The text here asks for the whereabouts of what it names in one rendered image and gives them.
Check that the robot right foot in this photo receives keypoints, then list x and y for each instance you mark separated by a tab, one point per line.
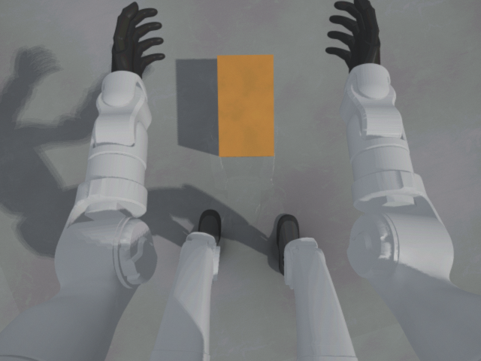
287	230

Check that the robot right hand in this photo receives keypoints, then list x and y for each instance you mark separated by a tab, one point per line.
364	45

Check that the robot left hand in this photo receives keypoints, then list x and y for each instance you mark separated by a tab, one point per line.
126	50

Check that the robot left forearm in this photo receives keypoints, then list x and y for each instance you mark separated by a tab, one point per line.
117	160

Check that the robot right forearm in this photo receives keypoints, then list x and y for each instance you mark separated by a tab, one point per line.
378	151

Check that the robot left shin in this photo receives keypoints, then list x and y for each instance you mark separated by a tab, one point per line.
198	235

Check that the carton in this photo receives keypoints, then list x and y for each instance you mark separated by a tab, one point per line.
246	105

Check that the right robot upper arm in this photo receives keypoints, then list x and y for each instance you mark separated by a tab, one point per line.
407	259

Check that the left robot upper arm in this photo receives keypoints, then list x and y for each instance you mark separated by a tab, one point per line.
99	264

